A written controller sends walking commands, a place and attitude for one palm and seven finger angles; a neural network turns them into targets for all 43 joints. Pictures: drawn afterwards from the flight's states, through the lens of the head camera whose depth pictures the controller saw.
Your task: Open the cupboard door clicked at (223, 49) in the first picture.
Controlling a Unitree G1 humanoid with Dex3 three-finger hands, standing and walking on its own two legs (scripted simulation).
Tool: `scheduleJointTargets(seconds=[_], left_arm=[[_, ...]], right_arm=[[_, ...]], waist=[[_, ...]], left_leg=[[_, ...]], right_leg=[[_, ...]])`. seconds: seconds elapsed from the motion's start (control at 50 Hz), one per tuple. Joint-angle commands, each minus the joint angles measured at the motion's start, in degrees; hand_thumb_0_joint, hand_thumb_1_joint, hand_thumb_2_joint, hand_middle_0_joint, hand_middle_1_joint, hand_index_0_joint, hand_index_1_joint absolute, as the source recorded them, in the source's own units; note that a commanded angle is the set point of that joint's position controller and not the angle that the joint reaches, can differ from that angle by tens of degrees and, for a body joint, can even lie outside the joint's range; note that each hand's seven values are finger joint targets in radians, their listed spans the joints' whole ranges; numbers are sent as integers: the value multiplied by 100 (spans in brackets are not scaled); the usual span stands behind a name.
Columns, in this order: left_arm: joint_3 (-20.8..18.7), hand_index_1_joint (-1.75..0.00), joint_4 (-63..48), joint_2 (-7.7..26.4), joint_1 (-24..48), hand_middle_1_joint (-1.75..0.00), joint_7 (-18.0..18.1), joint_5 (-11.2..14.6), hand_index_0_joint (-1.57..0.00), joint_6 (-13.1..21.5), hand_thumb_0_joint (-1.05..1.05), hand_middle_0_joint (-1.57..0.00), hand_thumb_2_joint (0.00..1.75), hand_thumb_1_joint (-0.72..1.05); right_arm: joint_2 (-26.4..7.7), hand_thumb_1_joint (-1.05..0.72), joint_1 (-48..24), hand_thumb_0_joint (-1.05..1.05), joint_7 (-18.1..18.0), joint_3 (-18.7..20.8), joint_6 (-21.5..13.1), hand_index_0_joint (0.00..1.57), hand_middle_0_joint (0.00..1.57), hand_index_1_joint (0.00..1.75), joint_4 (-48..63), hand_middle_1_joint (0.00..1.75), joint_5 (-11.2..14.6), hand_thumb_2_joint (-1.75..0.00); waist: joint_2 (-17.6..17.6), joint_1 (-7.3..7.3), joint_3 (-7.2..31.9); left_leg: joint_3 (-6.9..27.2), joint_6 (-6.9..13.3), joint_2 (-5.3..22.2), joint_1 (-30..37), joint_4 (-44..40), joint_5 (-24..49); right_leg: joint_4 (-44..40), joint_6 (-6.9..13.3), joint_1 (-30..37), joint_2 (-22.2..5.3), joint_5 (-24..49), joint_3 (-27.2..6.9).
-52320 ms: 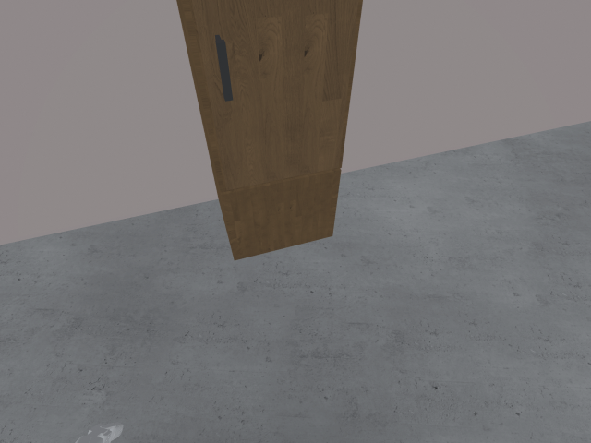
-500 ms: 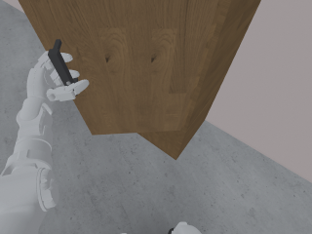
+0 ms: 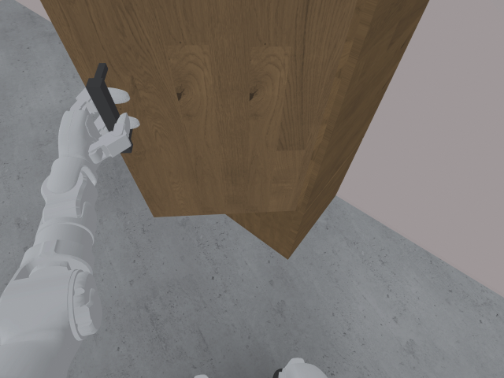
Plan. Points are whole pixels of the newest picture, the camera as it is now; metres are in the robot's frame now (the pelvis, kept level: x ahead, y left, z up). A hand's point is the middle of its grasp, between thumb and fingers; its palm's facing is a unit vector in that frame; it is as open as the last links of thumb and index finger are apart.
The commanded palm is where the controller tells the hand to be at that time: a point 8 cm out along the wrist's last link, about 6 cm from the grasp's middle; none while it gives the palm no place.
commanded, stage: pull the door open along its arc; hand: left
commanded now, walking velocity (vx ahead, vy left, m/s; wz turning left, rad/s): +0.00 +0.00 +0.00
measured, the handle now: (114, 111) +0.52 +0.21 +0.11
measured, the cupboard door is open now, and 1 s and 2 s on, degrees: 42 80 77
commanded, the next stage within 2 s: open thumb and fingers to let go in 1.00 s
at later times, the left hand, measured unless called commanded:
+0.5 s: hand (141, 200) +0.35 +0.14 +0.11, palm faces +0.24 -0.97 +0.07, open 6.0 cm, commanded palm +0.29 +0.20 +0.11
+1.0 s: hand (196, 260) +0.26 +0.06 +0.11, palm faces +0.35 -0.94 -0.03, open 5.9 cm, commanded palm +0.19 +0.09 +0.11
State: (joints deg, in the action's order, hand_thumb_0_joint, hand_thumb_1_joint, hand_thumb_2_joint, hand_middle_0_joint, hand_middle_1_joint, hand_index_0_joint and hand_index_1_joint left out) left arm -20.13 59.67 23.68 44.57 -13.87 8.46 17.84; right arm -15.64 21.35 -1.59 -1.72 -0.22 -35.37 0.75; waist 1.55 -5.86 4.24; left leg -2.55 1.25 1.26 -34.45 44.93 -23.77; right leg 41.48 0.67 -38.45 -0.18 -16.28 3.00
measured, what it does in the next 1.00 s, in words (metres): stands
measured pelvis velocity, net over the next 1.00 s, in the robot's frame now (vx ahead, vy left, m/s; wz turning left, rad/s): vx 0.02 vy -0.03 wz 0.04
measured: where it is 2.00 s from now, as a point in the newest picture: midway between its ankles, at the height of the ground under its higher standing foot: outside the picture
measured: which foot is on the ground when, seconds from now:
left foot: down 0.00-1.00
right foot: down 0.00-1.00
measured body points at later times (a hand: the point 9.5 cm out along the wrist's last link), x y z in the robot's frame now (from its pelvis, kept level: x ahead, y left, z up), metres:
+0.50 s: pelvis +0.00 -0.01 +0.01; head +0.03 -0.03 +0.46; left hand +0.33 +0.19 +0.11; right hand +0.17 -0.24 -0.08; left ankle -0.02 +0.10 -0.71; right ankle +0.04 -0.12 -0.71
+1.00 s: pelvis +0.02 -0.03 +0.02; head +0.02 -0.05 +0.46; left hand +0.23 +0.11 +0.12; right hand +0.21 -0.23 -0.08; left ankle -0.02 +0.10 -0.71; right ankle +0.04 -0.12 -0.71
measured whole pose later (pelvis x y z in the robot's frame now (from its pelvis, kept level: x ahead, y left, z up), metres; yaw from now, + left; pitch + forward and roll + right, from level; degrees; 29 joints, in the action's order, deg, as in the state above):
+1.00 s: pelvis +0.02 -0.03 +0.02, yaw +2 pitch +1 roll +0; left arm 15.9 -15.3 -2.2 -19.7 26.5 -3.4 -0.7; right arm -10.7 10.6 0.1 -0.7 3.1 -31.1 -2.8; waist 3.5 0.8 2.3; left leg 0.0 -1.1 1.6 -15.0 36.9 -22.8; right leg 36.8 2.7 -19.6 0.3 -18.3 5.5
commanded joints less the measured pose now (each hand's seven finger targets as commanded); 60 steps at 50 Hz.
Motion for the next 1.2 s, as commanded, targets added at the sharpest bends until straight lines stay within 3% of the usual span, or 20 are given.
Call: scheduleJointTargets(seconds=[0.0, 0.22, 0.28, 0.3, 0.32, 0.34, 0.38, 0.44, 0.46, 0.54, 0.56, 0.6, 0.66, 0.78, 0.9, 0.96, 1.06, 1.08, 1.12, 1.18], left_arm=[[-160, -135, -1676, 1309, 2025, -135, -101, 153, -40, 522, 0, -40, 90, 90], [-31, -135, -3632, 723, -655, -135, -153, 574, -40, 207, 0, -40, 90, 90], [-10, -135, -4264, 543, -1423, -135, -64, 646, -40, 79, 0, -40, 90, 90], [-664, -135, -4690, 405, -1411, -135, 695, 927, -40, -30, 0, -40, 90, 90], [-233, -135, -4955, -168, -1731, -135, 1144, 832, -40, -128, 0, -40, 90, 90], [-22, -135, -5060, -484, -2057, -135, 1410, 772, -40, -202, 0, -40, 90, 90], [66, -135, -5506, -582, -2624, -135, 1923, 528, -40, -267, 0, -40, 90, 90], [604, -135, -6239, -978, -2625, -135, 2695, -57, -40, -417, 0, -40, 90, 90], [713, -135, -6295, -1064, -2778, -135, 2937, -203, -40, -509, 0, -40, 90, 90], [1406, -135, -6803, -1855, -2717, -135, 3784, -543, -40, -909, 0, -40, 90, 90], [1518, -135, -6789, -1938, -2793, -135, 3940, -646, -40, -1005, 0, -40, 90, 90], [1923, -135, -7069, -2193, -2926, -135, 4063, -846, -40, -1140, 0, -40, 90, 90], [2392, -135, -7285, -2460, -3381, -135, 4083, -1080, -40, -1292, 0, -40, 90, 90], [3147, -135, -8116, -3012, -4575, -135, 3985, -1103, -40, -1372, 0, -40, 90, 90], [3733, -135, -8870, -3235, -5782, -135, 4103, -1383, -40, -1424, 0, -40, 90, 90], [3972, -135, -9215, -3428, -6481, -135, 4162, -1358, -40, -1475, 0, -40, 90, 90], [3613, -135, -8940, -3186, -5639, -135, 4364, -1209, -40, -1490, 0, -40, 90, 90], [3408, -135, -8768, -3025, -5056, -135, 4452, -1200, -40, -1486, 0, -40, 90, 90], [3369, -134, -8537, -3106, -5139, -134, 4510, -1208, -39, -1492, 0, -39, 84, 76], [3381, -131, -8506, -3109, -5267, -131, 4447, -1220, -38, -1466, 0, -38, 75, 55]], right_arm=[[-896, -90, 533, 0, -49, 340, -164, 20, 20, 30, 508, 30, 26, -90], [-760, -90, -109, 0, -2, 354, -262, 20, 20, 30, 986, 30, 148, -90], [-702, -90, -366, 0, -5, 335, -353, 20, 20, 30, 1104, 30, 168, -90], [-515, -90, -590, 0, 13, 335, -402, 20, 20, 30, 1121, 30, 155, -90], [-473, -90, -725, 0, 58, 323, -472, 20, 20, 30, 1129, 30, 129, -90], [-458, -90, -779, 0, 90, 319, -533, 20, 20, 30, 1105, 30, 136, -90], [-433, -90, -899, 0, 131, 335, -564, 20, 20, 30, 1084, 30, 83, -90], [-333, -90, -1037, 0, 162, 310, -533, 20, 20, 30, 1052, 30, -57, -90], [-328, -90, -1057, 0, 147, 319, -491, 20, 20, 30, 1043, 30, -106, -90], [-183, -90, -1418, 0, 82, 265, -310, 20, 20, 30, 1059, 30, -215, -90], [-174, -90, -1452, 0, 44, 261, -260, 20, 20, 30, 1039, 30, -249, -90], [-125, -90, -1539, 0, 11, 233, -170, 20, 20, 30, 1047, 30, -280, -90], [-89, -90, -1577, 0, -34, 222, -48, 20, 20, 30, 1083, 30, -326, -90], [15, -90, -1771, 0, -26, 207, 36, 20, 20, 30, 1251, 30, -340, -90], [68, -90, -1851, 0, 112, 221, 16, 20, 20, 30, 1440, 30, -358, -90], [109, -90, -1901, 0, 218, 225, 0, 20, 20, 30, 1489, 30, -331, -90], [100, -90, -2079, 0, 144, 179, -9, 20, 20, 30, 1380, 30, -352, -90], [86, -90, -2139, 0, 93, 150, 2, 20, 20, 30, 1316, 30, -372, -90], [128, -90, -2119, 0, 54, 157, -25, 20, 20, 30, 1294, 30, -394, -90], [139, -90, -2052, 0, 27, 175, 15, 20, 20, 30, 1306, 30, -392, -90]], waist=[[243, 138, 2647], [-37, 544, 2078], [56, 657, 1907], [-188, 1060, 1792], [-23, 958, 1645], [-175, 887, 1355], [-241, 943, 1340], [-85, 874, 1373], [-397, 845, 1305], [-366, 777, 1218], [-527, 731, 1176], [-299, 702, 1231], [-399, 669, 1209], [-503, 723, 1050], [-521, 790, 752], [-314, 854, 762], [-561, 767, 358], [-507, 711, 279], [-725, 786, 423], [-647, 850, 800]], left_leg=[[271, -33, -74, 908, -568, 2347], [89, 34, -83, 802, -954, 2147], [63, 18, -101, 897, -1059, 2098], [102, -43, -167, 766, -1097, 1975], [56, -78, -173, 882, -1166, 1839], [104, -117, -133, 893, -1244, 1778], [69, -94, -129, 969, -1272, 1764], [61, -81, -134, 1140, -1280, 1817], [102, -61, -113, 1123, -1292, 1761], [105, -54, -145, 1302, -1321, 1477], [136, -42, -145, 1340, -1309, 1408], [121, -42, -154, 1486, -1327, 1410], [151, -38, -128, 1629, -1331, 1542], [190, -39, -90, 1841, -1297, 1884], [278, -12, -94, 1794, -1115, 1992], [278, -32, -110, 1783, -987, 2076], [306, -23, -199, 1634, -888, 1446], [327, -27, -226, 1569, -883, 1297], [313, -11, -248, 1616, -864, 1262], [271, -16, -253, 1678, -924, 1460]], right_leg=[[-177, 96, 1930, 156, 2045, -172], [-411, 111, 2632, 96, 2207, -180], [-474, 115, 2748, 61, 2164, -181], [-589, 92, 2661, 79, 1889, -88], [-666, 71, 2564, 73, 1671, -72], [-725, 66, 2425, 73, 1498, 9], [-742, 52, 2518, 38, 1446, -19], [-757, 46, 2525, -26, 1467, -54], [-818, 31, 2598, -44, 1396, -54], [-1035, 15, 2628, -127, 1001, -146], [-1115, 6, 2655, -139, 897, -156], [-1136, 31, 2658, -157, 897, -174], [-1144, 63, 2752, -168, 1124, -141], [-1090, 87, 2927, -165, 1634, -92], [-971, 140, 2864, -169, 1755, -90], [-902, 187, 2887, -158, 1868, -60], [-1182, 129, 2510, -179, 1013, -199], [-1218, 120, 2382, -201, 750, -227], [-1309, 95, 2426, -224, 581, -296], [-1218, 100, 2704, -247, 972, -317]])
